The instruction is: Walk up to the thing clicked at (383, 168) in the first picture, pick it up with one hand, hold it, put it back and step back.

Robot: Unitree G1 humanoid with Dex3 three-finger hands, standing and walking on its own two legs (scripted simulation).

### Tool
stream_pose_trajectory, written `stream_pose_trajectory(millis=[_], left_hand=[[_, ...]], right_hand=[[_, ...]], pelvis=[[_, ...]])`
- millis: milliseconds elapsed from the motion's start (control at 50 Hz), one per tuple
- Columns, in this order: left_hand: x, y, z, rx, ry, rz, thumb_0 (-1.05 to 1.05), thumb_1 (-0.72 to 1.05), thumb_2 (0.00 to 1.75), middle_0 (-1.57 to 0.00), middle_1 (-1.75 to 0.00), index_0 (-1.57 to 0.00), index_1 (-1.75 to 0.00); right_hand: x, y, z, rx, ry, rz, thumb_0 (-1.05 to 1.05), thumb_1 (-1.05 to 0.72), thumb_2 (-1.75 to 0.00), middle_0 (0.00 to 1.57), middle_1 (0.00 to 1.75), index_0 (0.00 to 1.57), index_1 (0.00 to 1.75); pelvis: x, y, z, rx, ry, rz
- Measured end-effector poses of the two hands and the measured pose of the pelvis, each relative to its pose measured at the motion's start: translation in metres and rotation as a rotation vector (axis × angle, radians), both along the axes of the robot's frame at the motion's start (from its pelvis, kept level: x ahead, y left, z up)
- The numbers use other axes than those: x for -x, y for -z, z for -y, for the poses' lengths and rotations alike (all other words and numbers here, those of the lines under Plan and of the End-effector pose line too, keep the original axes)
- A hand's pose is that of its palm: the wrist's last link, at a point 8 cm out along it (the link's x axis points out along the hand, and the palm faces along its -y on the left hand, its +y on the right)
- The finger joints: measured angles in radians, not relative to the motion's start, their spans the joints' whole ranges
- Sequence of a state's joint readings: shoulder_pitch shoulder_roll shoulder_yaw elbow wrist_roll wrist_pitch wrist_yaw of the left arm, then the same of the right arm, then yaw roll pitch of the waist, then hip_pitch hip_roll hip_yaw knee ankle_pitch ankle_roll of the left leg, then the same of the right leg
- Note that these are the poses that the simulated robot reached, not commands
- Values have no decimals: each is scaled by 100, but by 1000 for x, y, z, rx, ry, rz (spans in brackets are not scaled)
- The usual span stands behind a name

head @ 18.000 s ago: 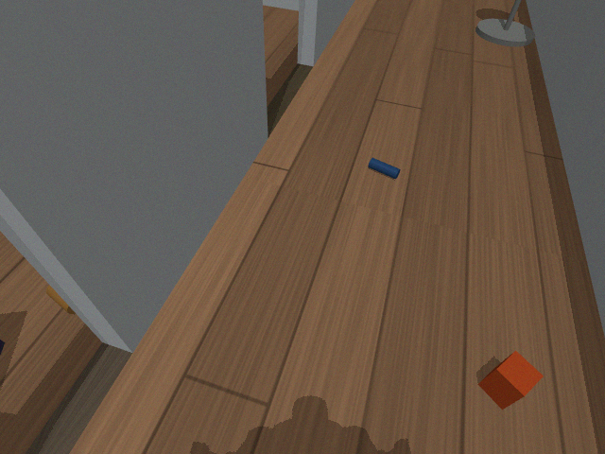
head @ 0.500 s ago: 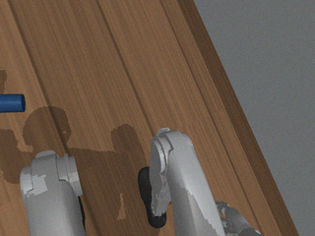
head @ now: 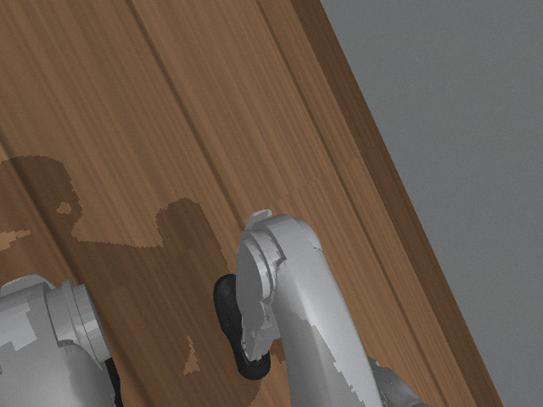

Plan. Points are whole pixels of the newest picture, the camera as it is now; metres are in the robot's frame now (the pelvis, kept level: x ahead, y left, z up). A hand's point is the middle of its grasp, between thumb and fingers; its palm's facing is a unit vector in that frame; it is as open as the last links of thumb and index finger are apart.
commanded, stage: rest palm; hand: left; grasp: from above
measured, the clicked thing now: out of the picture +0.46 +0.35 -0.28
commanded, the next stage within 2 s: close in 1.74 s
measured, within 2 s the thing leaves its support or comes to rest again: neither
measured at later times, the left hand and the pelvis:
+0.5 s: hand out of the picture +0.43 +0.34 -0.24, palm faces -0.50 -0.10 -0.86, open 14.3 cm; pelvis +0.00 +0.00 -0.01, yaw -1 degrees
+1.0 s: hand out of the picture +0.44 +0.34 -0.25, palm faces -0.48 -0.10 -0.87, open 14.3 cm; pelvis +0.00 +0.01 -0.01, yaw -2 degrees
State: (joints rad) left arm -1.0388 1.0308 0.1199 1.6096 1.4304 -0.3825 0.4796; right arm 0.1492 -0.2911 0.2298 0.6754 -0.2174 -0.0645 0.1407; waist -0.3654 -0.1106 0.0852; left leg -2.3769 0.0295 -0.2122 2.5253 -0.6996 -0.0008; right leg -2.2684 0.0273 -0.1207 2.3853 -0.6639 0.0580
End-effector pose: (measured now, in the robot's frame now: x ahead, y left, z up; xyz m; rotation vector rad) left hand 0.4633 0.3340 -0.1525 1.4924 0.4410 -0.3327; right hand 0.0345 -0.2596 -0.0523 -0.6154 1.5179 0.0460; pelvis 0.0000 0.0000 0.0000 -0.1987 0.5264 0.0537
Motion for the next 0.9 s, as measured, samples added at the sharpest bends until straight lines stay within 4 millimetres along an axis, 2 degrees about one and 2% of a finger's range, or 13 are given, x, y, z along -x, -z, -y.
stream_pose_trajectory(millis=[140, 340, 460, 660, 800, 900], left_hand=[[0, 9, -4, 1, -46, -1, 0, -56, 104, -8, -95, -6, -98], [17, 21, -18, 13, -78, -41, 0, -56, 104, -8, -95, -6, -97], [21, 26, -16, 35, -40, -36, 0, -55, 103, -8, -96, -6, -98], [17, 27, -1, 36, 30, 26, 0, -54, 104, -8, -96, -6, -98], [17, 32, 3, -7, 11, 25, 0, -54, 103, -8, -96, -6, -98], [15, 34, -2, -16, -54, 21, 0, -54, 102, -8, -96, -6, -98]], right_hand=[[-15, -1, 1, -4, -49, 26, 0, -90, -90, 20, 30, 21, 30], [-33, 1, 1, 1, -118, 52, 0, -90, -90, 20, 30, 21, 30], [-35, 1, -2, 8, -143, 39, 0, -90, -90, 20, 30, 21, 30], [-38, -3, -10, 5, -172, 54, 0, -90, -90, 20, 30, 21, 30], [-31, -1, -13, -24, -177, 60, 0, -90, -90, 20, 30, 21, 30], [-28, -1, -12, -45, -183, 64, 0, -90, -90, 20, 30, 21, 30]], pelvis=[[-2, 1, -1, 9, 7, 7], [0, 5, -2, 15, 8, 35], [1, 6, -4, 24, 9, 50], [0, 8, -7, 43, 16, 63], [2, 9, -8, 44, 18, 61], [3, 11, -7, 38, 20, 63]])
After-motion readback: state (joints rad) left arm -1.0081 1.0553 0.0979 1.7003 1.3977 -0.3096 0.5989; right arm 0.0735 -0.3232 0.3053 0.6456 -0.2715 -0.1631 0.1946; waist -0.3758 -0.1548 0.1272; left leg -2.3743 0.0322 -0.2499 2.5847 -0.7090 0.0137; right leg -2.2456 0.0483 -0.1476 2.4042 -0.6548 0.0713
